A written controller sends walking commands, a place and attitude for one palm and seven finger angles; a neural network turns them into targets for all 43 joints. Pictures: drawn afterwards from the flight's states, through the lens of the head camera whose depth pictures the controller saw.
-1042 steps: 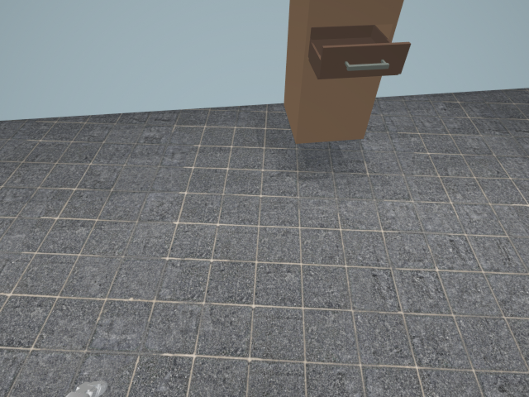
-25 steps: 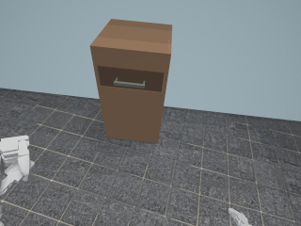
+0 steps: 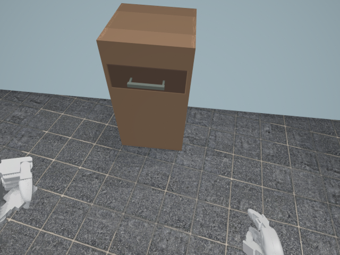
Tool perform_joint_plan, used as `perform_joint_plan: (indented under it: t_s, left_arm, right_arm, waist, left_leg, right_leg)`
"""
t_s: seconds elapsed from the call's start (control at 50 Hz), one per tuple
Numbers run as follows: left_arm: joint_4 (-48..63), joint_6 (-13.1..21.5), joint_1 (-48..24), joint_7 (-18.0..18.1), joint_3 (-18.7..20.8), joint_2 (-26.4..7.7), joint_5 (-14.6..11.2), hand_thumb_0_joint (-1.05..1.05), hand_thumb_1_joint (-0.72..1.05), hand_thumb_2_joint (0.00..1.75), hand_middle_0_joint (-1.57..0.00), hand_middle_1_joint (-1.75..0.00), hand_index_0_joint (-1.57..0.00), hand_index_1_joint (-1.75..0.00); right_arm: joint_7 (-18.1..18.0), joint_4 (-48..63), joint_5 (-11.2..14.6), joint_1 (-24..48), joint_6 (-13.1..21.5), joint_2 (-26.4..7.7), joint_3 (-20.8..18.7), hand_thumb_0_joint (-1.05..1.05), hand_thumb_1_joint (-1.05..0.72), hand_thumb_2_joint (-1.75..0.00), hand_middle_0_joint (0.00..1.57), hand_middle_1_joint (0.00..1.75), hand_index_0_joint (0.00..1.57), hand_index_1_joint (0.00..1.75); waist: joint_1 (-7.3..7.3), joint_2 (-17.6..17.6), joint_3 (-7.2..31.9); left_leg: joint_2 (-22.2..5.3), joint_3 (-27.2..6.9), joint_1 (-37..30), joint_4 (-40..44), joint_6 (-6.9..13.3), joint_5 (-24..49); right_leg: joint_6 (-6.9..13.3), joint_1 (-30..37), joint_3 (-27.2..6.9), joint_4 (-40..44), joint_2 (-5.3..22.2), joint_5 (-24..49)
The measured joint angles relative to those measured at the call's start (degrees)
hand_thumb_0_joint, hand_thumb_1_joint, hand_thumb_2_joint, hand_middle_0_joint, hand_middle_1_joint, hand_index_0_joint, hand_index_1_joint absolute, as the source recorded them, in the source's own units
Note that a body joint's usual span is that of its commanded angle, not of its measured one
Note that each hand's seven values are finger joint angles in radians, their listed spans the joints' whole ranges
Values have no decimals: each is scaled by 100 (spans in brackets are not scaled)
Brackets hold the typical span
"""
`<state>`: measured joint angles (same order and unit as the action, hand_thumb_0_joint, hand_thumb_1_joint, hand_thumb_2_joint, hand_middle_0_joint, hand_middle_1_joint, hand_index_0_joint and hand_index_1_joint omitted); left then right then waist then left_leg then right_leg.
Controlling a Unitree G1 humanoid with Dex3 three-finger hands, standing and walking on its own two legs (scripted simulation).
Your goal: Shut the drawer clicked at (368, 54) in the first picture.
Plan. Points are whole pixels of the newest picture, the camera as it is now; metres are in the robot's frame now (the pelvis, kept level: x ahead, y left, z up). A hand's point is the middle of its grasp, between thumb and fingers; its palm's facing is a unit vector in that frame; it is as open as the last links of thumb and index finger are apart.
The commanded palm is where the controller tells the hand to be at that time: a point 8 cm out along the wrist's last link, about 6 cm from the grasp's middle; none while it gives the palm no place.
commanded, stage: stop stepping back and stand still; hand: left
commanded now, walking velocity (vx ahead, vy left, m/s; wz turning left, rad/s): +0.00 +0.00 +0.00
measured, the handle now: (146, 83) +0.89 +0.16 -0.17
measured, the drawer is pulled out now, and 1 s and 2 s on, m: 0.00 0.00 0.00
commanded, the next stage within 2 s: let the arm hang, fingers relaxed in 0.12 s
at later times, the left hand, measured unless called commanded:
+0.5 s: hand out of the picture +0.06 +0.19 -0.17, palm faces -0.04 -0.98 -0.22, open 3.1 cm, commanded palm none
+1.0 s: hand out of the picture -0.01 +0.20 -0.17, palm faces +0.02 -0.97 -0.22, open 7.0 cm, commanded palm none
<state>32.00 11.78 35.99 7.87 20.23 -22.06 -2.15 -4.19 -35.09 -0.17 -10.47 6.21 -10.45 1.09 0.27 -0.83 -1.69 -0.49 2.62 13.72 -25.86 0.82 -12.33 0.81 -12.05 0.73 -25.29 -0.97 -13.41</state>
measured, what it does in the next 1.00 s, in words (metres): stands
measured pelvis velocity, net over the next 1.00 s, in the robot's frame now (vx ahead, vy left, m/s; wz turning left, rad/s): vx -0.01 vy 0.01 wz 0.01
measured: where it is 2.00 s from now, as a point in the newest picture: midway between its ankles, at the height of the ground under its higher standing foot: outside the picture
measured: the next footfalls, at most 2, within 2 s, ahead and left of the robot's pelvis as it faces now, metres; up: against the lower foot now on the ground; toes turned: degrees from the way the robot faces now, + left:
none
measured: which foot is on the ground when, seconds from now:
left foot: down 0.00-1.00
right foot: down 0.00-1.00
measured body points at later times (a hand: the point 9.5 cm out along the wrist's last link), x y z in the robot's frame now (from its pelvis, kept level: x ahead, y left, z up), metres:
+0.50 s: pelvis -0.01 +0.01 +0.00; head +0.01 +0.01 +0.44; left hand +0.06 +0.24 -0.15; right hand +0.08 -0.25 -0.14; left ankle +0.01 +0.11 -0.74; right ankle +0.00 -0.11 -0.74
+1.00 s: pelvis -0.01 +0.01 +0.00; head +0.00 +0.00 +0.45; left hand -0.01 +0.25 -0.15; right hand -0.02 -0.21 -0.16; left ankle +0.02 +0.11 -0.74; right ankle +0.00 -0.11 -0.74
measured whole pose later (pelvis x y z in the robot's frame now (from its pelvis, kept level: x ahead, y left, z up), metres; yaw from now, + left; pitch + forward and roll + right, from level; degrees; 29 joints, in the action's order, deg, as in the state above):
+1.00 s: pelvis -0.01 +0.01 +0.00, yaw +1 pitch -1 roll +0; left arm -65.0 -0.2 14.7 1.5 0.0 -10.5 0.5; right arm -1.2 -64.9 -0.8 -15.8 -0.7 -8.1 -0.6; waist 0.5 0.7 -3.1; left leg 0.8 2.3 11.8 -23.0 1.7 -9.9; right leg 0.3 -10.4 1.1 -23.4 0.2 -11.8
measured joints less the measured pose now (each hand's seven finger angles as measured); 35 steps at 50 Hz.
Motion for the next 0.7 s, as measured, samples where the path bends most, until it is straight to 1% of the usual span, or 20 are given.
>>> perform_joint_plan:
  t_s: [0.22, 0.24, 0.26, 0.3, 0.34, 0.38, 0.42, 0.48, 0.5, 0.52, 0.54, 0.6, 0.7]
  left_arm:
    - [86, -12, 89, -8, 7, -14, -38, 1, 88, 90, -140, -160, -141, -160]
    - [-246, 92, -87, -105, -123, -57, 59, 1, 88, 90, -140, -160, -141, -160]
    - [-837, 38, -419, -267, -368, -104, 154, 1, 89, 90, -140, -160, -141, -160]
    - [-2401, -383, -1145, -521, -901, -25, 287, 0, 89, 90, -139, -159, -140, -159]
    - [-4072, -864, -1705, -636, -1278, 202, 358, 0, 89, 90, -136, -156, -137, -156]
    - [-5515, -1220, -2032, -684, -1530, 427, 398, 0, 90, 90, -131, -152, -132, -152]
    - [-6627, -1419, -2173, -711, -1753, 626, 403, 1, 90, 90, -126, -147, -127, -146]
    - [-7779, -1498, -2158, -753, -2044, 930, 371, 1, 90, 90, -116, -137, -117, -137]
    - [-8064, -1490, -2123, -707, -2104, 1006, 409, 1, 90, 90, -113, -134, -113, -133]
    - [-8313, -1472, -2085, -624, -2068, 1020, 399, 1, 90, 90, -109, -132, -110, -129]
    - [-8502, -1429, -2058, -577, -1958, 997, 307, 1, 90, 90, -106, -129, -106, -127]
    - [-8950, -1343, -1955, -644, -1926, 845, 289, 1, 90, 90, -94, -117, -95, -116]
    - [-9492, -1295, -1786, -682, -1976, 770, 268, 1, 90, 90, -76, -95, -76, -94]
  right_arm:
    - [-26, 76, 31, 65, -122, -76, -69, 1, -90, -90, 20, 30, 20, 30]
    - [83, -54, 53, 77, 9, -142, -115, 1, -90, -90, 20, 30, 20, 30]
    - [219, -230, 72, 116, 49, -257, -166, 1, -90, -90, 20, 30, 20, 30]
    - [395, -609, 55, 241, -105, -471, -223, 1, -90, -90, 20, 30, 20, 30]
    - [462, -911, 6, 331, -319, -569, -219, 1, -90, -90, 20, 30, 20, 30]
    - [486, -1117, -53, 334, -473, -550, -188, 1, -90, -90, 20, 30, 20, 30]
    - [490, -1283, -102, 267, -571, -483, -150, 1, -90, -90, 20, 30, 20, 30]
    - [466, -1595, -123, 106, -671, -379, -98, 1, -91, -90, 20, 30, 20, 30]
    - [452, -1716, -119, 37, -698, -341, -87, 1, -91, -90, 20, 30, 20, 30]
    - [436, -1842, -113, -42, -718, -294, -79, 1, -91, -90, 20, 30, 20, 30]
    - [418, -1970, -109, -135, -735, -246, -76, 1, -91, -90, 20, 30, 20, 30]
    - [375, -2341, -101, -378, -790, -142, -84, 1, -91, -90, 20, 30, 20, 30]
    - [330, -2764, -64, -622, -808, -32, -119, 1, -91, -90, 20, 30, 20, 30]
  waist:
    - [-1, 26, -37]
    - [-13, 85, 11]
    - [-50, 170, 67]
    - [-96, 333, 182]
    - [-59, 403, 249]
    - [17, 343, 234]
    - [86, 213, 145]
    - [128, 28, -30]
    - [123, -22, -83]
    - [108, -68, -127]
    - [75, -104, -167]
    - [-14, -105, -255]
    - [-42, 7, -311]
  left_leg:
    - [-1, -17, -22, 48, 8, -9]
    - [5, -48, 86, -43, 16, -20]
    - [33, -82, 210, -175, 29, -55]
    - [96, -113, 383, -413, 64, -143]
    - [143, -110, 445, -563, 95, -211]
    - [164, -86, 413, -608, 104, -239]
    - [161, -62, 326, -555, 92, -214]
    - [121, -47, 186, -368, 71, -115]
    - [103, -52, 154, -299, 63, -74]
    - [82, -64, 131, -234, 53, -34]
    - [66, -84, 116, -171, 41, 6]
    - [31, -131, 74, -30, 22, 98]
    - [37, -123, -27, 115, 36, 165]
  right_leg:
    - [-14, 70, 14, 140, -4, 36]
    - [-21, -15, 50, 67, 5, 29]
    - [-30, -120, 88, -64, 35, -22]
    - [-54, -302, 124, -361, 103, -170]
    - [-68, -395, 123, -592, 155, -292]
    - [-77, -403, 98, -709, 179, -348]
    - [-66, -350, 73, -707, 175, -340]
    - [-42, -211, 56, -497, 130, -216]
    - [-33, -166, 60, -398, 110, -159]
    - [-21, -125, 71, -297, 87, -102]
    - [-9, -88, 90, -197, 68, -46]
    - [15, 20, 135, 67, 26, 98]
    - [2, 139, 127, 258, 28, 197]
